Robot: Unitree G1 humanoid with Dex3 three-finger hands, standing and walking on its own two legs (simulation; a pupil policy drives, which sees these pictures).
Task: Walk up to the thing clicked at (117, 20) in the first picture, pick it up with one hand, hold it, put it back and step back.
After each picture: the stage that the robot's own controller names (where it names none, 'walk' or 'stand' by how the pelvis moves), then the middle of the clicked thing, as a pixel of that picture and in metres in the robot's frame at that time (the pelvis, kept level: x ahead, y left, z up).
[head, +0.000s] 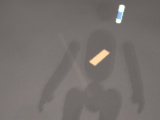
stand; (120, 14) +2.03 -0.58 -0.66
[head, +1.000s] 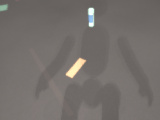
walk; (91, 17) +1.93 -0.04 -0.63
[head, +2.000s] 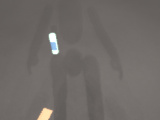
walk; (53, 44) +1.31 +0.34 -0.65
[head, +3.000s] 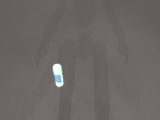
walk; (58, 75) +0.86 +0.25 -0.64
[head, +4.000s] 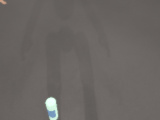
walk; (52, 109) +0.54 +0.19 -0.63
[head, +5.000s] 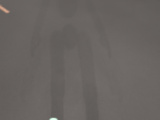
stand; out of the picture +0.42 +0.18 -0.65
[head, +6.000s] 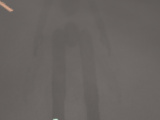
stand; out of the picture +0.41 +0.16 -0.66
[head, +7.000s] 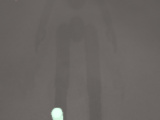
stand; (58, 119) +0.44 +0.15 -0.65
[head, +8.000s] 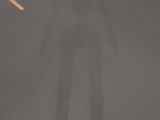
stand; out of the picture +0.39 +0.14 -0.65
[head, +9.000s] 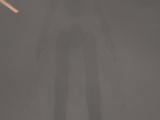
stand; out of the picture +0.41 +0.16 -0.66
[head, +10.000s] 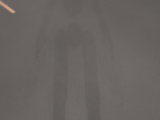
stand; out of the picture +0.40 +0.17 -0.66
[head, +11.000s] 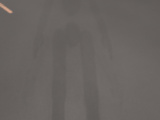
stand; out of the picture +0.39 +0.17 -0.66
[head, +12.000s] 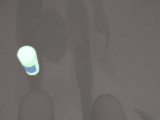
go down; (30, 62) +0.45 +0.22 -0.33
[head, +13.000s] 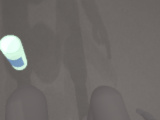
approach; (15, 55) +0.45 +0.25 -0.27
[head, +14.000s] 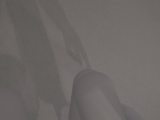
close in; out of the picture +0.43 +0.30 -0.16
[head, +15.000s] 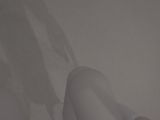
close; out of the picture +0.44 +0.31 -0.15
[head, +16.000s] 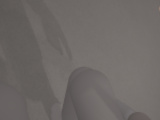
lift; out of the picture +0.40 +0.30 -0.16
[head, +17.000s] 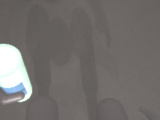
lift; (14, 79) +0.32 +0.21 +0.02
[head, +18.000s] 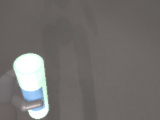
hold; (34, 90) +0.31 +0.15 +0.04
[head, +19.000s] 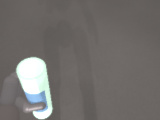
hold; (38, 92) +0.31 +0.14 +0.04
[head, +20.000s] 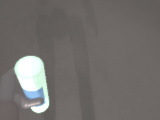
crouch; (35, 88) +0.33 +0.15 -0.01
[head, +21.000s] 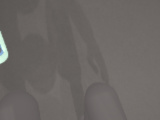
lower; out of the picture +0.47 +0.24 -0.04
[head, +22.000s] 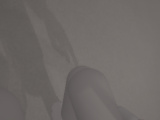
lower; out of the picture +0.42 +0.31 -0.16
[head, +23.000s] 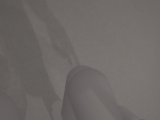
lower; out of the picture +0.43 +0.31 -0.16
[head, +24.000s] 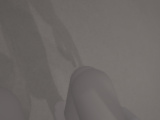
lower; out of the picture +0.41 +0.31 -0.16
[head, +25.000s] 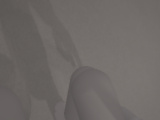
lower; out of the picture +0.40 +0.30 -0.16
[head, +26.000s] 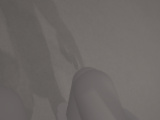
open; out of the picture +0.41 +0.27 -0.16
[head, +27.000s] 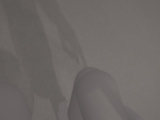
stand; out of the picture +0.40 +0.28 -0.16
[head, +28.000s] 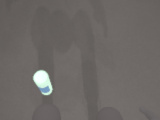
walk; (44, 84) +0.43 +0.19 -0.42
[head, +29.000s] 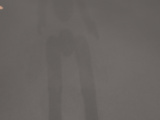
stand; out of the picture +0.37 +0.16 -0.60
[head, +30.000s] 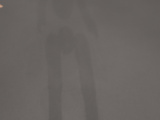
stand; out of the picture +0.37 +0.16 -0.60
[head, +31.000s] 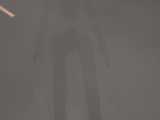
stand; out of the picture +0.39 +0.15 -0.65
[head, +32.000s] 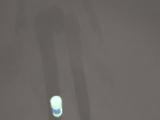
walk; (56, 107) +0.46 +0.12 -0.64
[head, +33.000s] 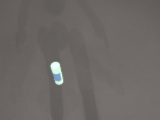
walk; (57, 73) +0.75 +0.22 -0.62
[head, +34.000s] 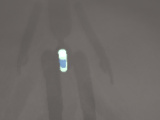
stand; (63, 61) +1.06 +0.18 -0.64
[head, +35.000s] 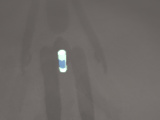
stand; (62, 61) +1.04 +0.17 -0.66
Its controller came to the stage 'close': yes
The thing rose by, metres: 0.68
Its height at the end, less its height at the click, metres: +0.00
